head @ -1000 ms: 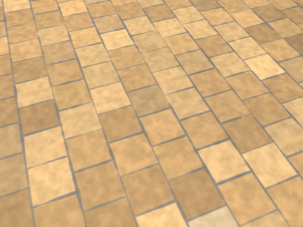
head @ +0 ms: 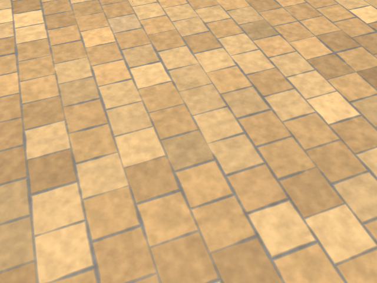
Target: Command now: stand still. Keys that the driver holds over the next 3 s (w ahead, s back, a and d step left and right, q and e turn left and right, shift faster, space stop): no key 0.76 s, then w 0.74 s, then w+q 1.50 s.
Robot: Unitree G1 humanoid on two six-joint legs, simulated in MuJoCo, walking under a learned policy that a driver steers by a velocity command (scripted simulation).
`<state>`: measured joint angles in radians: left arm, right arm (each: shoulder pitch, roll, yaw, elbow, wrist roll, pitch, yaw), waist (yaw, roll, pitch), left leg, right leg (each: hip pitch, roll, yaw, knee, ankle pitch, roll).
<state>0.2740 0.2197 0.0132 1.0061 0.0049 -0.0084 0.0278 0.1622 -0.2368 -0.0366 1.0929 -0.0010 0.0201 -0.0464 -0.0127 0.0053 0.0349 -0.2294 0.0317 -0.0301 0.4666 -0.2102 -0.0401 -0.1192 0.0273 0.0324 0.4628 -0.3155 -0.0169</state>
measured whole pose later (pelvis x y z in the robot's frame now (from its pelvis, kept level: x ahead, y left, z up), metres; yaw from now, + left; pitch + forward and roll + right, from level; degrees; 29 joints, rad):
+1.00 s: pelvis +0.04 +0.03 -0.01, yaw +1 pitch +0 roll +0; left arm 0.43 0.22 0.04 1.08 -0.03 -0.04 0.03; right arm 0.29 -0.20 -0.03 1.10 0.03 -0.07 -0.01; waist 0.02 -0.03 -0.01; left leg -0.27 0.00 0.05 0.61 -0.38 0.06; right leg -0.10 -0.02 0.04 0.51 -0.41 -0.01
